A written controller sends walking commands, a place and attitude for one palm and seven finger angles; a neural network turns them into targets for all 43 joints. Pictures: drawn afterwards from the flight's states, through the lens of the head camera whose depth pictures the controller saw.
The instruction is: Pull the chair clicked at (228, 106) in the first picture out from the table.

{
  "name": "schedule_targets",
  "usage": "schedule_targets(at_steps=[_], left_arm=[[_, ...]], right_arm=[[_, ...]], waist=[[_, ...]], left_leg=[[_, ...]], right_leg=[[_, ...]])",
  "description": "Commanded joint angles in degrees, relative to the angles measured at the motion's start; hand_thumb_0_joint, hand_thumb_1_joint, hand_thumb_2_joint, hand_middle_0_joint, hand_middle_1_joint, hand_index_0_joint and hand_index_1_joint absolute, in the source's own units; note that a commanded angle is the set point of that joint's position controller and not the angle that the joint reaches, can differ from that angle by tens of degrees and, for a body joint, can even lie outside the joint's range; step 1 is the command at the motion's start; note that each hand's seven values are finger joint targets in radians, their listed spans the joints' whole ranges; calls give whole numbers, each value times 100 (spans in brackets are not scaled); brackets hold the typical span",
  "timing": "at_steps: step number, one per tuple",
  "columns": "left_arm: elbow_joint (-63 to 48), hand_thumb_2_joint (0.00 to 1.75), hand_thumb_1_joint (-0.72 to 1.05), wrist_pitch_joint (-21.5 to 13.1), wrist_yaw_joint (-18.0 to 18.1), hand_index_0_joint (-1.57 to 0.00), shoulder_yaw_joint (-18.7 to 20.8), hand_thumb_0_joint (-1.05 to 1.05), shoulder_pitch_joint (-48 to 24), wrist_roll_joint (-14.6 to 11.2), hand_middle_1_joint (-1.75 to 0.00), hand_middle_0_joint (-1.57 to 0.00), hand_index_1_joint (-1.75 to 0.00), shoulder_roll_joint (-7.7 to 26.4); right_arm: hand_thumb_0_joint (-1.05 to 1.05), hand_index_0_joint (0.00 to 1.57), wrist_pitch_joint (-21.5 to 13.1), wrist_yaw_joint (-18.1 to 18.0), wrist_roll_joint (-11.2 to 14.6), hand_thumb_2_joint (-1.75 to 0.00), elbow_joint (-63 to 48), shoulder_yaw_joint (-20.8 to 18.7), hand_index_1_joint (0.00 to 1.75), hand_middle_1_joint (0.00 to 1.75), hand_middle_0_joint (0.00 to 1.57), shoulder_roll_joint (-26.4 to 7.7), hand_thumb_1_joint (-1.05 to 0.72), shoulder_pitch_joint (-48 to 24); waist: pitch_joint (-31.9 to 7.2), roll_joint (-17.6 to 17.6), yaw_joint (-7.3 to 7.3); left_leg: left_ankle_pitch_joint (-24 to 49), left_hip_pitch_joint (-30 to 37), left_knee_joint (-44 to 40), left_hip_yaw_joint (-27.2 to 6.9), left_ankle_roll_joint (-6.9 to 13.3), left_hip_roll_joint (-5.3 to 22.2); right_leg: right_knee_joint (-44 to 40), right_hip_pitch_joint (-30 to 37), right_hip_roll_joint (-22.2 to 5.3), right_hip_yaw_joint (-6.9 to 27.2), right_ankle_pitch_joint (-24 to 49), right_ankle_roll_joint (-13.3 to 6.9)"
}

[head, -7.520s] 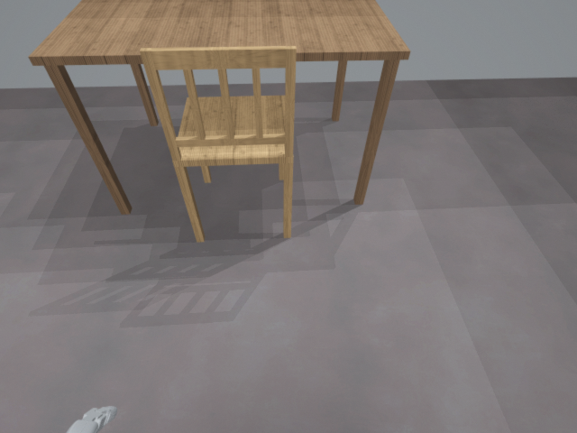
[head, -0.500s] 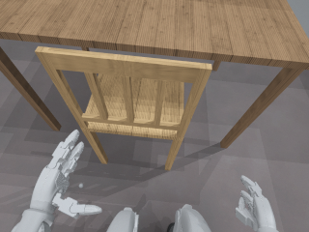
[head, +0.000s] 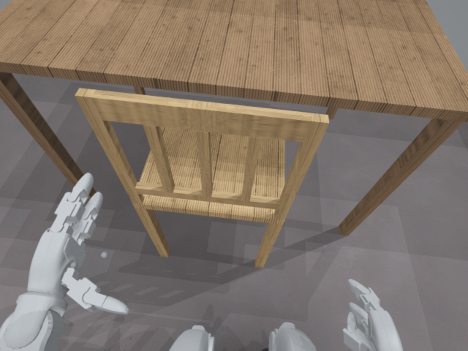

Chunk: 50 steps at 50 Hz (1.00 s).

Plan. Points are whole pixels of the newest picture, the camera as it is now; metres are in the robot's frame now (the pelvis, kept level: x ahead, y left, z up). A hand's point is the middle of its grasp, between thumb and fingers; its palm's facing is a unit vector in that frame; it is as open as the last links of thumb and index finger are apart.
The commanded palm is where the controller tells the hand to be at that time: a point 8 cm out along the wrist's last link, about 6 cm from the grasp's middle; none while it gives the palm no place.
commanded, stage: raise the hand toward the chair's back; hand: left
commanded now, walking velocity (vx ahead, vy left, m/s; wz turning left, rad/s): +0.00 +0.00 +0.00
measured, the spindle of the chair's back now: (205, 165) +0.47 +0.09 -0.03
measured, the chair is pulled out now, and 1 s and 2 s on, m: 0.00 0.00 0.00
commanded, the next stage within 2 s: aim the fingers beside a spindle in 0.46 s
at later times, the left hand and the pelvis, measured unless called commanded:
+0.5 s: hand (118, 259) +0.24 +0.19 +0.04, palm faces -0.05 -1.00 -0.05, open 16.9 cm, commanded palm +0.22 +0.25 +0.04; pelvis +0.00 -0.01 +0.00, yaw +0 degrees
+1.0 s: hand (145, 245) +0.27 +0.16 +0.03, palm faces -0.05 -1.00 -0.04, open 16.9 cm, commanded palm +0.25 +0.21 +0.03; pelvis +0.00 -0.02 -0.01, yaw +0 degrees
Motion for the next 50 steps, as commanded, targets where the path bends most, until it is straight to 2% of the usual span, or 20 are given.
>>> schedule_targets(at_steps=[1, 3, 6, 7, 9, 12, 17, 20, 24, 28, 31, 34, 36, 37, 38, 39, 42, 45, 49, 50], left_arm=[[-590, 30, -50, -33, -260, -6, 141, 0, -165, -67, -8, -6, -8, 590], [-761, 30, -50, 41, -337, -6, 245, 0, -195, -129, -8, -6, -8, 722], [-1130, 30, -50, -121, -225, -6, 465, 0, -250, -217, -8, -6, -8, 880], [-1191, 30, -50, -212, -164, -6, 502, 0, -267, -234, -8, -6, -8, 886], [-1188, 30, -50, -401, 1, -6, 649, 0, -298, -213, -8, -6, -8, 978], [-924, 30, -50, -547, 79, -6, 461, 0, -256, -136, -8, -6, -8, 737], [-734, 30, -50, -338, -170, -6, 219, 0, -231, -59, -8, -6, -8, 689], [-1004, 30, -50, -282, -239, -6, 353, 0, -270, -132, -8, -6, -8, 822], [-1031, 30, -50, -402, -119, -6, 565, 0, -347, -218, -8, -6, -8, 915], [-746, 30, -50, -489, -103, -6, 383, 0, -374, -197, -8, -6, -8, 662], [-636, 30, -50, -416, -178, -6, -125, 0, -721, -79, -8, -6, -8, 372], [-523, 30, -50, -323, -190, -6, -176, 0, -1026, -10, -8, -6, -8, 452], [-639, 30, -50, -357, -136, -6, -95, 0, -1212, 31, -8, -6, -8, 568], [-626, 30, -50, -380, -71, -6, 84, 0, -1226, 25, -8, -6, -8, 716], [-713, 30, -50, -428, -17, -6, 112, 0, -1241, 42, -8, -6, -8, 703], [-783, 30, -50, -464, 74, -6, 293, 0, -1164, 52, -8, -6, -8, 880], [-796, 30, -50, -514, 249, -6, 168, 0, -870, 50, -8, -6, -8, 609], [-505, 30, -50, -482, 318, -6, -63, 0, -834, 118, -8, -6, -8, 361], [-127, 30, -50, -395, 228, -6, -287, 0, -1144, 191, -8, -6, -8, 262], [-147, 30, -50, -409, 207, -6, -325, 0, -1142, 192, -8, -6, -8, 239]], right_arm=[[0, 20, -303, -43, 71, -90, -876, -414, 30, 30, 20, -938, -90, -131], [0, 20, -329, -48, 71, -90, -937, -416, 30, 30, 20, -957, -90, -122], [0, 20, -364, -30, 36, -90, -925, -432, 30, 30, 20, -914, -90, -86], [0, 20, -378, -17, 21, -90, -902, -427, 30, 30, 20, -896, -90, -91], [0, 20, -384, -5, -23, -90, -835, -435, 30, 30, 20, -873, -90, -84], [0, 20, -365, 46, -31, -90, -770, -424, 30, 30, 20, -854, -90, -81], [0, 20, -323, 39, 28, -90, -858, -441, 30, 30, 20, -931, -90, -97], [0, 20, -327, 11, 30, -90, -896, -444, 30, 30, 20, -924, -90, -94], [0, 20, -331, -11, 6, -90, -853, -419, 30, 30, 20, -873, -90, -155], [0, 20, -332, 0, 15, -90, -811, -402, 30, 30, 20, -861, -90, -145], [0, 20, -362, 3, 23, -90, -801, -380, 30, 30, 20, -888, -90, -141], [0, 20, -373, -34, 9, -90, -797, -374, 30, 30, 20, -935, -90, -109], [0, 20, -381, -42, 3, -90, -828, -379, 30, 30, 20, -928, -90, -100], [0, 20, -380, -47, -5, -90, -828, -384, 30, 30, 20, -924, -90, -92], [0, 20, -377, -43, -13, -90, -837, -382, 30, 30, 20, -902, -90, -105], [0, 20, -375, -30, -25, -90, -842, -393, 30, 30, 20, -892, -90, -113], [0, 20, -328, 48, -42, -90, -892, -385, 30, 30, 20, -813, -90, -141], [0, 20, -254, 86, -44, -90, -892, -392, 30, 30, 20, -818, -90, -133], [0, 20, -188, 70, -13, -90, -873, -394, 30, 30, 20, -878, -90, -142], [0, 20, -190, 67, -10, -90, -883, -407, 30, 30, 20, -890, -90, -138]], waist=[[-1246, 156, -110], [-1425, 147, -60], [-1622, 180, -9], [-1596, 296, 11], [-1527, 241, 19], [-1324, 369, -45], [-1341, 357, -109], [-1661, 276, -83], [-1505, 192, -43], [-1294, 74, -107], [-1188, 253, -243], [-1238, 44, -287], [-1449, 139, -221], [-1523, 29, -175], [-1630, 130, -130], [-1767, 226, -42], [-1862, 270, 3], [-1722, -42, -100], [-1323, -192, -223], [-1384, -170, -218]], left_leg=[[2151, 608, -1242, -309, -311, 47], [2251, 660, -1289, -321, -305, 33], [2579, 824, -1250, -333, -338, 44], [2592, 831, -1235, -317, -353, 35], [2648, 722, -1173, -314, -357, 41], [2526, 649, -1146, -303, -373, 48], [2278, 626, -1182, -246, -287, 44], [2455, 694, -1144, -238, -245, 31], [2357, 582, -1136, -256, -255, 25], [2108, 456, -1122, -244, -249, 23], [1839, 436, -1062, -232, -213, 16], [1680, 287, -985, -233, -166, 10], [1704, 323, -983, -229, -172, -9], [1718, 276, -971, -225, -174, -12], [1836, 307, -972, -211, -183, -19], [1970, 322, -958, -204, -200, -18], [2238, 378, -974, -168, -221, -26], [2093, 176, -920, -145, -184, -14], [1564, -163, -871, -131, -149, -11], [1560, -151, -840, -115, -140, -11]], right_leg=[[-659, 1217, 160, 187, 959, -145], [-689, 1413, 154, 201, 1065, -150], [-652, 1523, 180, 211, 1312, -151], [-636, 1508, 177, 226, 1320, -164], [-566, 1492, 185, 230, 1402, -189], [-504, 1253, 164, 195, 1234, -185], [-623, 1288, 140, 250, 1122, -162], [-638, 1561, 142, 303, 1395, -152], [-620, 1550, 162, 299, 1346, -168], [-611, 1363, 150, 280, 1132, -152], [-617, 1084, 121, 306, 884, -132], [-628, 1086, 112, 363, 799, -128], [-597, 1154, 92, 388, 809, -129], [-589, 1232, 88, 406, 821, -133], [-546, 1318, 80, 411, 940, -144], [-490, 1414, 85, 428, 1063, -166], [-436, 1492, 68, 387, 1331, -164], [-422, 1400, 75, 394, 1297, -138], [-487, 1107, 67, 456, 826, -137], [-473, 1111, 60, 480, 846, -129]])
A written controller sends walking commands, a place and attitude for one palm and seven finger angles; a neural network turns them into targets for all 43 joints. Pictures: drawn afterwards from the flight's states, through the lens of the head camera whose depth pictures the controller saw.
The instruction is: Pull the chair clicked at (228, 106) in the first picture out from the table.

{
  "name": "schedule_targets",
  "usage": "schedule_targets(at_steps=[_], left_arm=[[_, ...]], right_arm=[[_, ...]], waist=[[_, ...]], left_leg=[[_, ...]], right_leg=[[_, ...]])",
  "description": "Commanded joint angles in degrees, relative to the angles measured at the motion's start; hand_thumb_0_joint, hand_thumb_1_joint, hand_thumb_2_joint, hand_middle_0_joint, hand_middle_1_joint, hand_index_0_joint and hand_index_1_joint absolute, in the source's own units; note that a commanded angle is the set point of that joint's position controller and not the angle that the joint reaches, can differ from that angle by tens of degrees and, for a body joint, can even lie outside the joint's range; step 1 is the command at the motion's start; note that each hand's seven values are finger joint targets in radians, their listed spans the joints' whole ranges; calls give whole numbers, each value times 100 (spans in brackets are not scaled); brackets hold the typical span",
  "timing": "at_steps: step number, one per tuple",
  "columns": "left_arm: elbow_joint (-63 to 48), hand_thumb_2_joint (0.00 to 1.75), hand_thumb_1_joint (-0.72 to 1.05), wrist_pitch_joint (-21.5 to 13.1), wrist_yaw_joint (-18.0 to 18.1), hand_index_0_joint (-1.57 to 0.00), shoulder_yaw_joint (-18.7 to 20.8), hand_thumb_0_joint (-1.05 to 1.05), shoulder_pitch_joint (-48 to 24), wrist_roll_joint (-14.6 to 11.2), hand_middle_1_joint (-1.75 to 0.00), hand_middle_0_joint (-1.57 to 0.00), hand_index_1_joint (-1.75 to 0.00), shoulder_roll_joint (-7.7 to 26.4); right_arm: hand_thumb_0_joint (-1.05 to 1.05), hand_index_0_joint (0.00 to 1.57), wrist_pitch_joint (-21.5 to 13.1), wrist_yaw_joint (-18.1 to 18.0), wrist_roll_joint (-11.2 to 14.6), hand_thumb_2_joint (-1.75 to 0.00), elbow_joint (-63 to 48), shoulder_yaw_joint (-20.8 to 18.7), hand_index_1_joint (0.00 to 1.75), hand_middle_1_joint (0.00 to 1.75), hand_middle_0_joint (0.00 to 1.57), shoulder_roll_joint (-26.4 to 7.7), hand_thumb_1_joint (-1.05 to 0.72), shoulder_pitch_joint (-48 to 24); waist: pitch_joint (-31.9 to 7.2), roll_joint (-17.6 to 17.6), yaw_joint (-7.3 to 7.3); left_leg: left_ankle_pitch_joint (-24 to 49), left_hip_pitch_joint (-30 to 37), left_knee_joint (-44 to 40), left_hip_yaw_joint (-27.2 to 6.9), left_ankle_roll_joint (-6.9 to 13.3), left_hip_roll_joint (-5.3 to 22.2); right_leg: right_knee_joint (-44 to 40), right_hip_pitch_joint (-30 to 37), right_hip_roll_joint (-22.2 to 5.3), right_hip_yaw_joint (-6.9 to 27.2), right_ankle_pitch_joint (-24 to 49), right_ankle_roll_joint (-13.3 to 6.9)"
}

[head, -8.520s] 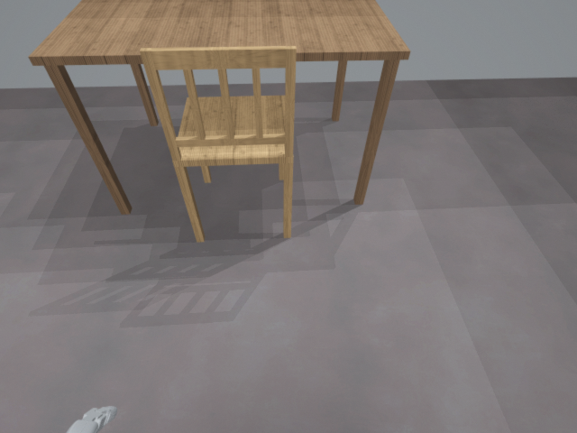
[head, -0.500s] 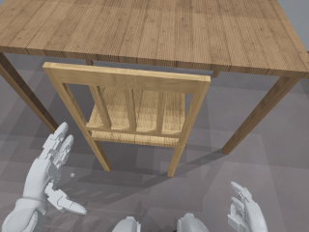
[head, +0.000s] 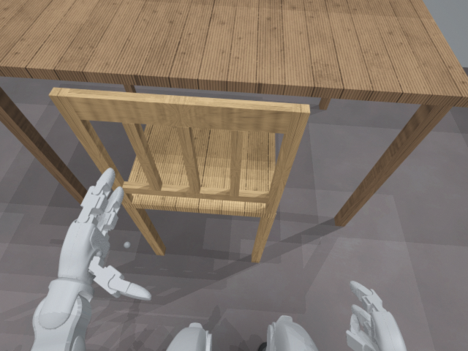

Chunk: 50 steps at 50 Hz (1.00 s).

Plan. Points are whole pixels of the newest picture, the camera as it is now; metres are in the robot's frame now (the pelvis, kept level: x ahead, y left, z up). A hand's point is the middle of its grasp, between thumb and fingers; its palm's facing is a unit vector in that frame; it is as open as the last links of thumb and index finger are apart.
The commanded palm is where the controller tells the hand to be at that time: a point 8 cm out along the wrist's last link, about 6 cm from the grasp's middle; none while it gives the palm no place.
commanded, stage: aim the fingers beside a spindle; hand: left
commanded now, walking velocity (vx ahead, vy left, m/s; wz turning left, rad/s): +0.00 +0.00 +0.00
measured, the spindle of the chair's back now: (190, 161) +0.48 +0.11 -0.02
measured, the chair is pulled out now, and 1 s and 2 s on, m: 0.00 0.00 0.00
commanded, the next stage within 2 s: none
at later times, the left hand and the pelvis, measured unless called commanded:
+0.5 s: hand (161, 238) +0.29 +0.14 +0.01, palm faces -0.09 -1.00 -0.01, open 17.0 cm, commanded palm +0.28 +0.19 +0.02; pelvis -0.01 +0.00 -0.02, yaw +0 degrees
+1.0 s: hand (189, 222) +0.33 +0.10 -0.01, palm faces -0.11 -0.99 -0.01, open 17.0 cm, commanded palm +0.31 +0.15 -0.01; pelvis -0.01 +0.00 -0.03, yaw +0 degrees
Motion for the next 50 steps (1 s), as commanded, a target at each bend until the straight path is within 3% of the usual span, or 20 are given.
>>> schedule_targets(at_steps=[1, 6, 10, 13, 18, 21, 24, 31, 34, 36, 38, 42, 45, 46, 47, 49, 50], left_arm=[[-880, 30, -50, -299, -67, -6, 52, 0, -581, -22, -8, -6, -8, 517], [-1501, 30, -50, -575, 152, -6, 16, 0, -1135, 30, -8, -6, -8, 627], [-1004, 30, -50, -574, 358, -6, 23, 0, -947, 136, -8, -6, -8, 509], [-560, 30, -50, -425, 359, -6, -30, 0, -1027, 212, -8, -6, -8, 404], [-908, 30, -50, -337, 339, -6, -435, 0, -1475, 261, -8, -6, -8, 185], [-1056, 30, -50, -447, 471, -6, -350, 0, -1593, 277, -8, -6, -8, 272], [-926, 30, -50, -550, 644, -6, -277, 0, -1747, 354, -8, -6, -8, 327], [-415, 30, -50, -403, 749, -6, -737, 0, -1694, 547, -8, -6, -8, -127], [-488, 30, -50, -413, 817, -6, -612, 0, -1950, 558, -8, -6, -8, 44], [-529, 30, -50, -482, 885, -6, -692, 0, -2197, 587, -8, -6, -8, -33], [-649, 30, -50, -596, 1006, -6, -604, 0, -2334, 602, -8, -6, -8, 21], [-514, 30, -50, -687, 1181, -6, -955, 0, -2721, 721, -8, -6, -8, -275], [45, 30, -50, -583, 1211, -6, -969, 0, -2672, 778, -8, -6, -8, -344], [158, 30, -50, -552, 1211, -6, -922, 0, -2644, 796, -8, -6, -8, -313], [153, 30, -50, -520, 1196, -6, -1070, 0, -2720, 838, -8, -6, -8, -432], [166, 30, -50, -470, 1232, -6, -961, 0, -2626, 861, -8, -6, -8, -336], [142, 30, -50, -452, 1261, -6, -904, 0, -2622, 846, -8, -6, -8, -303]], right_arm=[[0, 20, -289, -54, 23, -90, -855, -346, 30, 30, 20, -806, -90, -163], [0, 20, -357, -65, -37, -90, -782, -357, 30, 30, 20, -760, -90, -111], [0, 20, -273, -19, -64, -90, -741, -357, 30, 30, 20, -755, -90, -117], [0, 20, -161, -2, -35, -90, -755, -353, 30, 30, 20, -774, -90, -168], [0, 20, -80, 5, -24, -90, -879, -352, 30, 30, 20, -746, -90, -200], [0, 20, -62, -9, -57, -90, -854, -369, 30, 30, 20, -742, -90, -141], [0, 20, -30, -3, -83, -90, -782, -357, 30, 30, 20, -736, -90, -139], [0, 20, 141, 89, -68, -90, -813, -373, 30, 30, 20, -723, -90, -158], [0, 20, 201, 75, -72, -90, -829, -376, 30, 30, 20, -742, -90, -166], [0, 20, 225, 70, -77, -90, -835, -363, 30, 30, 20, -719, -90, -189], [0, 20, 228, 66, -104, -90, -786, -370, 30, 30, 20, -704, -90, -166], [0, 20, 256, 98, -134, -90, -700, -354, 30, 30, 20, -695, -90, -176], [0, 20, 312, 113, -135, -90, -648, -362, 30, 30, 20, -719, -90, -126], [0, 20, 342, 119, -129, -90, -649, -374, 30, 30, 20, -734, -90, -117], [0, 20, 366, 132, -127, -90, -676, -371, 30, 30, 20, -724, -90, -117], [0, 20, 427, 151, -124, -90, -718, -395, 30, 30, 20, -727, -90, -106], [0, 20, 463, 166, -133, -90, -739, -386, 30, 30, 20, -720, -90, -83]], waist=[[-1426, -120, -85], [-1938, 282, -51], [-1836, -165, -63], [-1596, -263, -52], [-1875, 54, -65], [-2130, -111, -88], [-2030, -129, -95], [-1956, -109, -107], [-2054, -241, -109], [-2069, -253, -138], [-2186, -93, -92], [-2166, 9, -233], [-2064, -264, -286], [-2118, -381, -255], [-2170, -203, -241], [-2305, -29, -142], [-2388, -136, -128]], left_leg=[[1542, 162, -892, -168, -39, -47], [2074, 583, -820, -272, -93, -27], [1949, 231, -717, -242, -77, -41], [1571, -101, -698, -174, -59, -68], [1691, 156, -683, -195, -60, -68], [1823, 170, -569, -214, -46, -52], [1829, 35, -504, -234, -58, -56], [1728, -40, -485, -198, -75, -68], [1600, -180, -425, -201, -54, -75], [1520, -201, -407, -202, -47, -80], [1633, -114, -378, -221, -62, -82], [1653, 12, -324, -293, -80, -52], [1507, -269, -258, -244, -50, -66], [1457, -344, -254, -237, -50, -69], [1536, -297, -274, -246, -62, -76], [1761, -174, -287, -240, -90, -74], [1814, -168, -291, -234, -85, -80]], right_leg=[[-718, 1540, 28, 419, 903, -6], [-511, 1485, 19, 369, 1255, -43], [-423, 1484, 23, 376, 1291, -27], [-440, 1398, 4, 427, 989, -26], [-405, 1342, -11, 426, 1054, -43], [-335, 1400, 1, 445, 1217, -19], [-232, 1294, 15, 432, 1230, -43], [-184, 1088, -11, 408, 1113, -51], [-163, 1163, -2, 459, 1053, -56], [-154, 1130, -6, 478, 986, -46], [-90, 1095, -7, 472, 1043, -60], [-6, 731, -5, 404, 938, -48], [-25, 771, 1, 437, 927, -41], [-13, 818, -7, 448, 910, -37], [41, 801, -15, 433, 980, -57], [94, 803, -12, 423, 1120, -82], [88, 907, -13, 428, 1204, -76]])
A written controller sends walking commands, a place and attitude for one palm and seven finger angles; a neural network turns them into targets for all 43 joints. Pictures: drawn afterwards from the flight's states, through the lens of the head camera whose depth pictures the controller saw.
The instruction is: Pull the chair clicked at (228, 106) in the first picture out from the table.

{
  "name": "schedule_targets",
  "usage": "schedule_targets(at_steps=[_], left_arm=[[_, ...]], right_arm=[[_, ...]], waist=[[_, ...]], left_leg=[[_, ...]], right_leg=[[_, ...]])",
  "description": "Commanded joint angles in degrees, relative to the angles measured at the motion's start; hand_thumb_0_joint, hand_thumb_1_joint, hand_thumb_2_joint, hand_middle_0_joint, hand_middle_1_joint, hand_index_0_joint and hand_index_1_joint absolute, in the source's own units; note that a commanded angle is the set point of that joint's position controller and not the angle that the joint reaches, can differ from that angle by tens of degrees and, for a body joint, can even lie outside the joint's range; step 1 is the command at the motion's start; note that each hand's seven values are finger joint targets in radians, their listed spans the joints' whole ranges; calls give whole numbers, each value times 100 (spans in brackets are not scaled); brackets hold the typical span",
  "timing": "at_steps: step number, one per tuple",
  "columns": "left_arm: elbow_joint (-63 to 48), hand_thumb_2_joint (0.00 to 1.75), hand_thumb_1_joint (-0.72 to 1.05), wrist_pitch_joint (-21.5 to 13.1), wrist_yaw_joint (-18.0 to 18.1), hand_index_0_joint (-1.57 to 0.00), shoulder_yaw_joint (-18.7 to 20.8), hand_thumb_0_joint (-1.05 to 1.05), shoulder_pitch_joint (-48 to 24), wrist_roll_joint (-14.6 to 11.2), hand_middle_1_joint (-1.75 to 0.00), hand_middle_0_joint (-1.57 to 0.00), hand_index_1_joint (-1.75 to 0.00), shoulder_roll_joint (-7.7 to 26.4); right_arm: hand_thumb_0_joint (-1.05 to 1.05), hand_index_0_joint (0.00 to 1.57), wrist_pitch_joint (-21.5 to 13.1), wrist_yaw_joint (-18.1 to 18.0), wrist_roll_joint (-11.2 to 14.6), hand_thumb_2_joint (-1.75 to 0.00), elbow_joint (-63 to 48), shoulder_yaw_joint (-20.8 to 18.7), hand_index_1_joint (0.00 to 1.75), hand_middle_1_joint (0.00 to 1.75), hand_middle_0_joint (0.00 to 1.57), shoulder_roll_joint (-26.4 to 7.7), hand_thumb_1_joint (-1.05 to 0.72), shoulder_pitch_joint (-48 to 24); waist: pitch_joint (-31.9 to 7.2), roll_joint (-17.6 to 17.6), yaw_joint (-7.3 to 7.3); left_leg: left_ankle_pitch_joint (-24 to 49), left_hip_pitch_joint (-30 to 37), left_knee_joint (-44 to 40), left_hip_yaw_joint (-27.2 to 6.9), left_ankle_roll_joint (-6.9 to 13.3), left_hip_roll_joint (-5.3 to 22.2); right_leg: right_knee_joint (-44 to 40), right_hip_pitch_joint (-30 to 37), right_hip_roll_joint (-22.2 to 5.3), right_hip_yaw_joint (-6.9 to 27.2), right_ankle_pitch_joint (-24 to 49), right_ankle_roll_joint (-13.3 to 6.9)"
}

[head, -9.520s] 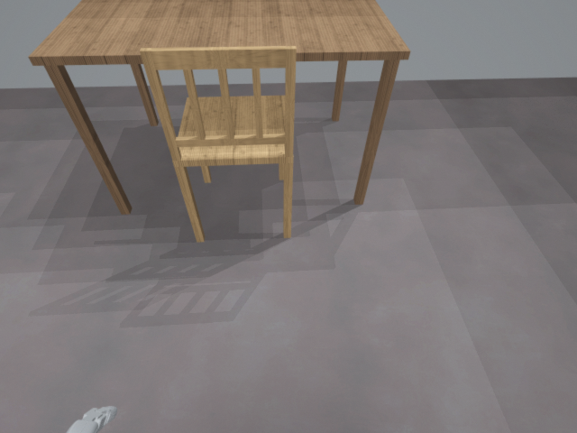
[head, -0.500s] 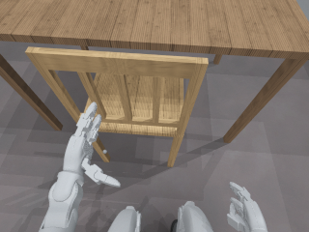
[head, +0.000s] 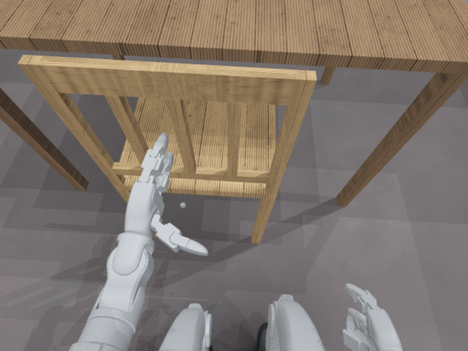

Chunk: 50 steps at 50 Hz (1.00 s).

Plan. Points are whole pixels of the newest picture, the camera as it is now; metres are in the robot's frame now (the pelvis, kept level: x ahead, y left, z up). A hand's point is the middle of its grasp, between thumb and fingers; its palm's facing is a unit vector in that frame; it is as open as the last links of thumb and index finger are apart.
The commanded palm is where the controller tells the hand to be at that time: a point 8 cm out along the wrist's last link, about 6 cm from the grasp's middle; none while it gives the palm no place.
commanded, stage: aim the fingers beside a spindle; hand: left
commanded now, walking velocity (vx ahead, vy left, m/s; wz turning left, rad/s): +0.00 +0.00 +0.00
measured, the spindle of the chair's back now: (184, 139) +0.49 +0.11 +0.01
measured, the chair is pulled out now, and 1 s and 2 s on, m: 0.00 0.00 0.00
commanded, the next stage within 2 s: none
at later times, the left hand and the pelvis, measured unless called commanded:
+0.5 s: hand (187, 216) +0.33 +0.09 +0.02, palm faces -0.11 -0.99 -0.01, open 17.0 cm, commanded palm +0.31 +0.15 +0.03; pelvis +0.00 +0.00 +0.00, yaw +0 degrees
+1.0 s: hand (178, 202) +0.35 +0.10 +0.03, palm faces -0.04 -1.00 -0.04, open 16.9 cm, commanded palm +0.32 +0.16 +0.02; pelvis +0.00 +0.00 +0.00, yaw +0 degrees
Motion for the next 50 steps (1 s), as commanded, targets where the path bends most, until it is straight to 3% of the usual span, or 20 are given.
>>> schedule_targets(at_steps=[1, 5, 8, 9, 14, 16, 20, 23, 24, 26, 29, 30, 32, 34, 35, 36, 40, 44, 46, 50], left_arm=[[-1120, 30, -50, -297, 93, -6, 284, 0, -821, 22, -8, -6, -8, 458], [-1564, 30, -50, -455, 260, -6, 559, 0, -773, -31, -8, -6, -8, 681], [-1608, 30, -50, -530, 275, -6, 310, 0, -677, -41, -8, -6, -8, 439], [-1527, 30, -50, -538, 260, -6, 368, 0, -646, -35, -8, -6, -8, 509], [-1200, 30, -50, -442, -53, -6, -332, 0, -689, -17, -8, -6, -8, -43], [-1020, 30, -50, -389, -97, -6, -222, 0, -694, -55, -8, -6, -8, 62], [-1483, 30, -50, -516, 19, -6, 95, 0, -638, -26, -8, -6, -8, 384], [-1699, 30, -50, -657, 252, -6, 318, 0, -819, 16, -8, -6, -8, 545], [-1684, 30, -50, -675, 316, -6, 509, 0, -751, 43, -8, -6, -8, 735], [-1510, 30, -50, -668, 349, -6, 348, 0, -773, 60, -8, -6, -8, 534], [-1119, 30, -50, -557, 216, -6, 353, 0, -647, 21, -8, -6, -8, 502], [-927, 30, -50, -483, 108, -6, 96, 0, -663, 15, -8, -6, -8, 264], [-855, 30, -50, -398, -76, -6, -28, 0, -804, -37, -8, -6, -8, 197], [-1080, 30, -50, -375, -208, -6, -297, 0, -952, -96, -8, -6, -8, -8], [-1168, 30, -50, -373, -228, -6, -213, 0, -874, -102, -8, -6, -8, 98], [-1264, 30, -50, -371, -215, -6, -315, 0, -1007, -118, -8, -6, -8, 37], [-1567, 30, -50, -514, 128, -6, 117, 0, -1289, -35, -8, -6, -8, 472], [-1154, 30, -50, -529, 438, -6, 573, 0, -782, 85, -8, -6, -8, 730], [-923, 30, -50, -458, 434, -6, 536, 0, -717, 88, -8, -6, -8, 608], [-875, 30, -50, -356, 168, -6, 160, 0, -661, 30, -8, -6, -8, 285]], right_arm=[[0, 20, -154, -7, 10, -90, -813, -347, 30, 30, 20, -777, -90, 143], [0, 20, -86, -16, -9, -90, -888, -329, 30, 30, 20, -712, -90, 126], [0, 20, -75, -7, 5, -90, -857, -319, 30, 30, 20, -675, -90, 124], [0, 20, -75, -18, 9, -90, -846, -317, 30, 30, 20, -701, -90, 136], [0, 20, -112, -23, 58, -90, -770, -328, 30, 30, 20, -731, -90, 136], [0, 20, -110, -42, 66, -90, -750, -340, 30, 30, 20, -767, -90, 142], [0, 20, -121, -36, 31, -90, -840, -353, 30, 30, 20, -733, -90, 90], [0, 20, -103, -24, -11, -90, -848, -333, 30, 30, 20, -682, -90, 57], [0, 20, -88, -29, -17, -90, -842, -329, 30, 30, 20, -687, -90, 55], [0, 20, -62, -12, -13, -90, -853, -297, 30, 30, 20, -654, -90, 6], [0, 20, -50, -23, 22, -90, -830, -295, 30, 30, 20, -706, -90, 7], [0, 20, -50, -18, 28, -90, -811, -279, 30, 30, 20, -708, -90, 9], [0, 20, -65, -35, 61, -90, -795, -297, 30, 30, 20, -750, -90, 32], [0, 20, -99, -54, 80, -90, -845, -310, 30, 30, 20, -755, -90, 35], [0, 20, -105, -64, 78, -90, -840, -332, 30, 30, 20, -772, -90, 70], [0, 20, -111, -67, 79, -90, -834, -328, 30, 30, 20, -768, -90, 66], [0, 20, -131, -90, 13, -90, -768, -326, 30, 30, 20, -774, -90, 116], [0, 20, -58, -43, -22, -90, -791, -299, 30, 30, 20, -739, -90, 91], [0, 20, -5, -9, -7, -90, -798, -281, 30, 30, 20, -708, -90, 53], [0, 20, 24, 8, 30, -90, -864, -288, 30, 30, 20, -741, -90, 64]], waist=[[-2403, -91, 0], [-2665, -192, 81], [-2420, -294, -37], [-2361, -353, -56], [-1906, -305, -263], [-1824, -447, -245], [-2306, -70, -18], [-2324, -110, -11], [-2335, -48, 45], [-2131, -112, -20], [-2029, -382, -89], [-1902, -365, -154], [-1868, -389, -195], [-2039, -211, -227], [-2173, -113, -153], [-2188, -44, -203], [-2374, -28, -122], [-2277, -251, 32], [-2135, -392, 9], [-2100, -276, -56]], left_leg=[[2098, 926, -1092, -267, -109, -18], [2207, 854, -1084, -217, -89, -42], [2097, 858, -1113, -203, -70, -21], [2068, 807, -1120, -237, -60, -12], [1735, 819, -1141, -272, -48, 9], [1572, 717, -1134, -271, -49, 0], [1907, 919, -1097, -246, -74, -44], [2032, 930, -1054, -244, -79, -46], [2030, 866, -1026, -226, -74, -50], [1830, 745, -1056, -210, -68, -60], [1539, 551, -1060, -197, -38, -52], [1451, 513, -1062, -187, -33, -56], [1331, 487, -1063, -204, -34, -53], [1495, 726, -1084, -264, -32, -33], [1641, 847, -1096, -274, -53, -31], [1710, 972, -1101, -314, -60, -15], [1963, 1080, -1062, -372, -91, -18], [1929, 763, -1080, -285, -92, -57], [1714, 579, -1099, -207, -77, -65], [1622, 616, -1154, -183, -59, -53]], right_leg=[[-760, 2105, 79, 388, 1508, -64], [-748, 2574, 78, 489, 1871, -65], [-856, 2535, 84, 479, 1810, -38], [-854, 2498, 94, 466, 1755, -47], [-978, 2065, 85, 405, 1309, -38], [-1006, 2026, 80, 403, 1140, -29], [-850, 2207, 62, 446, 1442, -71], [-780, 2240, 67, 452, 1571, -66], [-766, 2292, 80, 482, 1595, -79], [-824, 2269, 70, 492, 1450, -59], [-939, 2275, 88, 512, 1165, -42], [-976, 2208, 91, 514, 1105, -29], [-1019, 2138, 81, 514, 950, -25], [-974, 2039, 82, 454, 1046, -47], [-934, 2057, 76, 433, 1143, -56], [-924, 1946, 78, 396, 1160, -50], [-789, 1935, 77, 381, 1307, -53], [-764, 2185, 89, 415, 1412, -66], [-839, 2265, 86, 463, 1322, -43], [-944, 2263, 94, 477, 1249, -51]])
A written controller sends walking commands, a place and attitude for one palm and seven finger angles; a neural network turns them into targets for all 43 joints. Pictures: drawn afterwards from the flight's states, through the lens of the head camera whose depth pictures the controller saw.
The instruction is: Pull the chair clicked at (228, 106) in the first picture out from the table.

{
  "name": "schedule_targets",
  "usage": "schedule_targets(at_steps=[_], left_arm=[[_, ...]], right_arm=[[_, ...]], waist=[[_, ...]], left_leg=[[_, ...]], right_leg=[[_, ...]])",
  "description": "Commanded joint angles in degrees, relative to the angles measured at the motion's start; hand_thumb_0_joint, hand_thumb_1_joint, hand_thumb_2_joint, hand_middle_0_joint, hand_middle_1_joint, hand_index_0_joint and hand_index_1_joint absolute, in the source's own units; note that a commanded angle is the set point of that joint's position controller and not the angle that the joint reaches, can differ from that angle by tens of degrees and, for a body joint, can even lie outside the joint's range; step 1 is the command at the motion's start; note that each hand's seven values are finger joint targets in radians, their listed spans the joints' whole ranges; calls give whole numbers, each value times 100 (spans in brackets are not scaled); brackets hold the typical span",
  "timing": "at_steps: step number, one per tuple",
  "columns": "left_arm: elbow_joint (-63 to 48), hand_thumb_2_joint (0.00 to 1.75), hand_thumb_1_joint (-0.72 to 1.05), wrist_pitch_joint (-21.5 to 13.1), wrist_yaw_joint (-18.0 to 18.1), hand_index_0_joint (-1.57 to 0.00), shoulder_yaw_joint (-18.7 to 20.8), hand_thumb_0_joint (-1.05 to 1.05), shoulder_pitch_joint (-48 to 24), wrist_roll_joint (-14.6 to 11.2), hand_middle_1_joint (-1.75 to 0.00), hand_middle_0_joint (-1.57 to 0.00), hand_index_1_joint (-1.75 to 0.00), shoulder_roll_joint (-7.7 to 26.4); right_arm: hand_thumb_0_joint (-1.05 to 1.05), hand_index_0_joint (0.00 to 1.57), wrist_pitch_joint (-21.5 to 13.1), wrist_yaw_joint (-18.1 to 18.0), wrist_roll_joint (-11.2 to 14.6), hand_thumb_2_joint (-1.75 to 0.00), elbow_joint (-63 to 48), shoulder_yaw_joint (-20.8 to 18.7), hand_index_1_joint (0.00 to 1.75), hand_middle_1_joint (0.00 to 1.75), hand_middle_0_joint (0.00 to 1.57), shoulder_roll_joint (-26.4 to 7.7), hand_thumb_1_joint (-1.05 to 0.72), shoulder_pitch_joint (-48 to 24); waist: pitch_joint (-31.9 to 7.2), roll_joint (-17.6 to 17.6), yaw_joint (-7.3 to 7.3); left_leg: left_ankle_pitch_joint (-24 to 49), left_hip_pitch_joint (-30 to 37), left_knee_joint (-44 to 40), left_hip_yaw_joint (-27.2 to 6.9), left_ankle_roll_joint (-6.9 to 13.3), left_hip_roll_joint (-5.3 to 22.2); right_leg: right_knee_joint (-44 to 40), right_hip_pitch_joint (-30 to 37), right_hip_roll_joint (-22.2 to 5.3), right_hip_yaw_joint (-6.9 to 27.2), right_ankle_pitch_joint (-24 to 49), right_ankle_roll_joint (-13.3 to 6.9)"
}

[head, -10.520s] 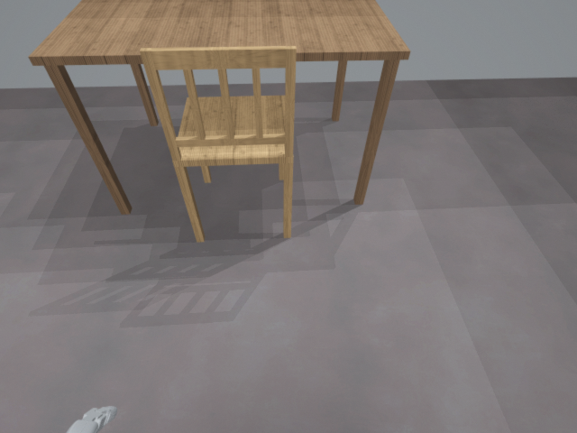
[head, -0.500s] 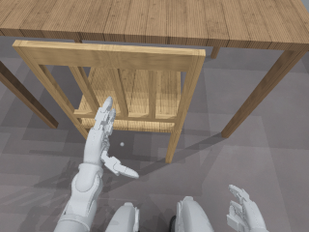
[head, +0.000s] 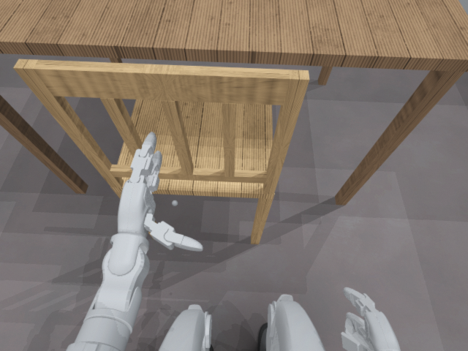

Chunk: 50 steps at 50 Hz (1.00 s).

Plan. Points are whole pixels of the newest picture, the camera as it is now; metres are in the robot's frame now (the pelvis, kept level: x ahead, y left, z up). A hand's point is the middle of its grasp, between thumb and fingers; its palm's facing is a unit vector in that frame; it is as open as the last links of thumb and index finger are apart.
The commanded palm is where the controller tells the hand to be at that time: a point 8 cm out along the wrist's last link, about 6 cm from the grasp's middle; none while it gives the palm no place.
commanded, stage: aim the fingers beside a spindle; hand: left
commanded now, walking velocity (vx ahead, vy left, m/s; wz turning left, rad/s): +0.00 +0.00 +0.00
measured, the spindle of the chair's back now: (180, 140) +0.49 +0.12 +0.01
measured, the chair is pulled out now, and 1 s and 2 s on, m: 0.00 0.00 0.00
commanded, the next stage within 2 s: push the fingers through the gap in 1.88 s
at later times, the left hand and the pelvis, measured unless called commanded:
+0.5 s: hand (170, 211) +0.33 +0.11 +0.02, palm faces -0.05 -1.00 -0.03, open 16.9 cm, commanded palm +0.32 +0.16 +0.03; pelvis +0.00 +0.00 +0.00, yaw +0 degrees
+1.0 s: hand (177, 211) +0.33 +0.10 +0.03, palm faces -0.08 -1.00 -0.03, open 17.0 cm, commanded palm +0.32 +0.15 +0.02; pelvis +0.00 +0.00 +0.00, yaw +1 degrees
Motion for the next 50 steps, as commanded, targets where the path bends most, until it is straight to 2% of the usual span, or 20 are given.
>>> schedule_targets(at_steps=[1, 3, 4, 7, 11, 14, 18, 20, 24, 27, 31, 33, 34, 38, 39, 43, 44, 47, 48, 50], left_arm=[[-1053, 30, -50, -288, -209, -6, -38, 0, -713, -107, -8, -6, -8, 267], [-1467, 30, -50, -350, -336, -6, -231, 0, -621, -186, -8, -6, -8, 154], [-1585, 30, -50, -364, -378, -6, -431, 0, -729, -229, -8, -6, -8, 8], [-1803, 30, -50, -484, -287, -6, -365, 0, -873, -212, -8, -6, -8, 147], [-1458, 30, -50, -514, -16, -6, -130, 0, -897, -15, -8, -6, -8, 326], [-1135, 30, -50, -443, 81, -6, 111, 0, -611, 68, -8, -6, -8, 457], [-1164, 30, -50, -378, -29, -6, 158, 0, -602, -4, -8, -6, -8, 435], [-1381, 30, -50, -402, -123, -6, 120, 0, -758, -48, -8, -6, -8, 456], [-1869, 30, -50, -472, -281, -6, -300, 0, -769, -182, -8, -6, -8, 149], [-1695, 30, -50, -409, -292, -6, -491, 0, -824, -161, -8, -6, -8, 20], [-1180, 30, -50, -271, -197, -6, -357, 0, -712, -30, -8, -6, -8, 77], [-1041, 30, -50, -249, -123, -6, -73, 0, -549, 7, -8, -6, -8, 279], [-1078, 30, -50, -260, -67, -6, 138, 0, -621, 11, -8, -6, -8, 492], [-1699, 30, -50, -446, 43, -6, 304, 0, -705, -34, -8, -6, -8, 590], [-1826, 30, -50, -479, 54, -6, 319, 0, -729, -41, -8, -6, -8, 650], [-1972, 30, -50, -490, -84, -6, -158, 0, -646, -101, -8, -6, -8, 274], [-1753, 30, -50, -406, -165, -6, -466, 0, -553, -108, -8, -6, -8, -10], [-1000, 30, -50, -186, -300, -6, -612, 0, -654, -89, -8, -6, -8, -146], [-879, 30, -50, -148, -322, -6, -587, 0, -823, -71, -8, -6, -8, -106], [-836, 30, -50, -133, -305, -6, -493, 0, -1084, -22, -8, -6, -8, -2]], right_arm=[[0, 20, -256, -28, 40, -90, -783, -319, 30, 30, 20, -792, -90, 69], [0, 20, -296, -48, 59, -90, -830, -350, 30, 30, 20, -784, -90, 86], [0, 20, -320, -53, 63, -90, -844, -337, 30, 30, 20, -774, -90, 68], [0, 20, -371, -87, 47, -90, -743, -354, 30, 30, 20, -782, -90, 123], [0, 20, -360, -69, 0, -90, -645, -337, 30, 30, 20, -785, -90, 111], [0, 20, -311, -40, -14, -90, -710, -336, 30, 30, 20, -784, -90, 69], [0, 20, -242, -14, 10, -90, -809, -323, 30, 30, 20, -752, -90, -20], [0, 20, -244, -33, 20, -90, -825, -326, 30, 30, 20, -759, -90, -4], [0, 20, -323, -50, 36, -90, -858, -330, 30, 30, 20, -743, -90, 22], [0, 20, -354, -70, 47, -90, -736, -342, 30, 30, 20, -763, -90, 86], [0, 20, -332, -63, 37, -90, -703, -343, 30, 30, 20, -795, -90, 79], [0, 20, -298, -52, 28, -90, -746, -337, 30, 30, 20, -800, -90, 47], [0, 20, -276, -53, 21, -90, -765, -329, 30, 30, 20, -806, -90, 29], [0, 20, -254, -33, -6, -90, -876, -322, 30, 30, 20, -713, -90, -16], [0, 20, -253, -40, -2, -90, -891, -324, 30, 30, 20, -723, -90, 6], [0, 20, -317, -34, 19, -90, -821, -329, 30, 30, 20, -731, -90, 51], [0, 20, -324, -32, 39, -90, -819, -320, 30, 30, 20, -731, -90, 50], [0, 20, -320, -65, 78, -90, -689, -316, 30, 30, 20, -800, -90, 95], [0, 20, -322, -85, 88, -90, -665, -320, 30, 30, 20, -825, -90, 89], [0, 20, -328, -97, 79, -90, -680, -320, 30, 30, 20, -848, -90, 55]], waist=[[-2143, -383, -85], [-2382, -225, -73], [-2353, -130, -156], [-2269, -188, -192], [-1970, -167, -159], [-1994, -281, -31], [-2161, -241, 36], [-2322, -98, 6], [-2470, -43, -110], [-2167, -201, -252], [-1866, -333, -201], [-1917, -411, -75], [-1955, -291, -1], [-2483, -84, 113], [-2545, -105, 88], [-2440, -52, -62], [-2268, -219, -190], [-1601, -600, -363], [-1525, -695, -385], [-1562, -399, -308]], left_leg=[[1619, 597, -1110, -288, -62, -49], [1892, 877, -1120, -321, -67, -29], [1971, 954, -1106, -347, -65, -25], [2006, 1054, -1095, -430, -84, -2], [1867, 906, -1064, -430, -98, -22], [1785, 655, -1056, -352, -88, -63], [1666, 568, -1052, -248, -72, -98], [1827, 695, -1038, -279, -74, -75], [2104, 1037, -1044, -374, -68, -35], [1992, 1030, -1045, -443, -78, 3], [1729, 792, -1053, -434, -91, -24], [1617, 638, -1048, -370, -89, -56], [1641, 547, -1030, -332, -88, -85], [1967, 767, -1000, -269, -85, -99], [2078, 825, -1017, -322, -95, -82], [2102, 1031, -1074, -376, -93, -33], [2019, 994, -1069, -388, -62, -22], [1317, 554, -1068, -399, -44, -19], [1150, 435, -1054, -403, -36, -25], [1089, 499, -1061, -394, -48, -53]], right_leg=[[-963, 2290, 62, 380, 1245, -42], [-940, 2345, 60, 359, 1467, -52], [-941, 2258, 63, 338, 1511, -52], [-919, 2124, 62, 298, 1450, -38], [-853, 1855, 59, 263, 1223, -55], [-824, 2069, 61, 306, 1268, -76], [-889, 2309, 53, 408, 1290, -59], [-839, 2336, 57, 409, 1455, -72], [-858, 2297, 65, 345, 1622, -61], [-900, 2024, 66, 271, 1441, -28], [-869, 1799, 62, 242, 1142, -39], [-853, 1914, 60, 278, 1076, -49], [-828, 2015, 57, 327, 1142, -74], [-772, 2390, 56, 417, 1556, -79], [-747, 2439, 69, 401, 1662, -89], [-856, 2341, 71, 347, 1613, -57], [-931, 2226, 79, 323, 1525, -41], [-1081, 1861, 81, 298, 860, 7], [-1092, 1790, 69, 308, 678, 9], [-1033, 1613, 54, 297, 526, -30]])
